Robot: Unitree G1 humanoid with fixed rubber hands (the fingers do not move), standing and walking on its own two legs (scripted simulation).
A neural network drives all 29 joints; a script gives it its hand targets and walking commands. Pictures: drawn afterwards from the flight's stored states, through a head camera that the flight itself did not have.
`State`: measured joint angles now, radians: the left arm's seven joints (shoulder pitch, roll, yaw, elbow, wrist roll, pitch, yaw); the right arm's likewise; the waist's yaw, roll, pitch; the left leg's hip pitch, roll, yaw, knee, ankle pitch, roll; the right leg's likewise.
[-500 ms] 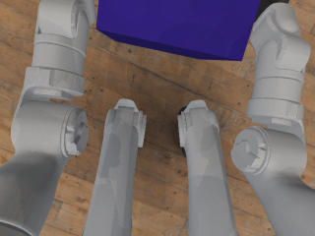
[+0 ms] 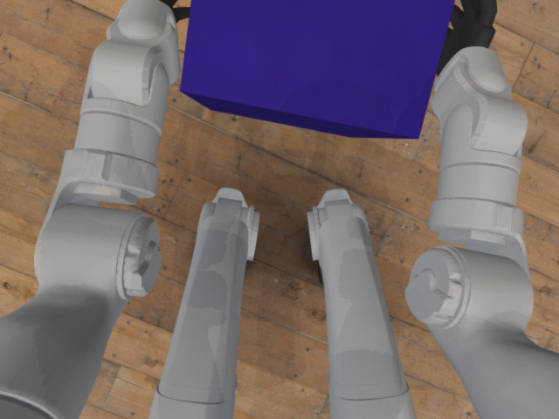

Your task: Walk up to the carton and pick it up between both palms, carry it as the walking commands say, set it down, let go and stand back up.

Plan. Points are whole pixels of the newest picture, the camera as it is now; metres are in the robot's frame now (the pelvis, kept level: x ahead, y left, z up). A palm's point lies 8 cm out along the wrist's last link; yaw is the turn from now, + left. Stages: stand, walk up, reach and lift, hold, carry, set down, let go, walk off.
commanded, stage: reach and lift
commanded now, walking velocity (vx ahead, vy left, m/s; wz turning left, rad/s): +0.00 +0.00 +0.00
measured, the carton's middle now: (301, 59) +0.51 -0.02 -0.14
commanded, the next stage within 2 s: none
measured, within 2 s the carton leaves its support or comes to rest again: neither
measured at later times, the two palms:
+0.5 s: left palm out of the picture +0.51 +0.13 +0.00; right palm (514, 47) +0.48 -0.19 +0.00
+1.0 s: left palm out of the picture +0.49 +0.13 +0.07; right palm out of the picture +0.46 -0.19 +0.08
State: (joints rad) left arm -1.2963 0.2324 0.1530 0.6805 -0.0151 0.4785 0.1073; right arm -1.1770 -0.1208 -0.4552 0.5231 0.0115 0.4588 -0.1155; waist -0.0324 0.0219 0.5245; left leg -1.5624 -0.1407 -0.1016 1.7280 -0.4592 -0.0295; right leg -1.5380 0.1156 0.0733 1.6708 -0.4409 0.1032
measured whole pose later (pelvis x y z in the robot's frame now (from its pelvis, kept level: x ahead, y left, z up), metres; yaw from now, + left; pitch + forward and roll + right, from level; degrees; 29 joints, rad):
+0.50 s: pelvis +0.00 +0.00 +0.06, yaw +0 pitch +12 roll -2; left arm -1.16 0.19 0.15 0.66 -0.01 0.46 0.11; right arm -1.06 -0.09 -0.43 0.51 0.00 0.45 -0.11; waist -0.04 0.01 0.52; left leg -1.29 -0.13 -0.11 1.52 -0.43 -0.03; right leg -1.27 0.12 0.10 1.47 -0.40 0.09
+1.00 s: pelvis +0.01 +0.00 +0.12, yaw +0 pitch +6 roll -2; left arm -1.02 0.14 0.17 0.62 0.03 0.45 0.10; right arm -0.94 -0.05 -0.42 0.48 -0.05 0.45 -0.09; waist -0.05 0.01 0.52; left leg -0.99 -0.12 -0.12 1.26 -0.37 -0.02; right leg -0.98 0.10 0.12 1.22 -0.34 0.08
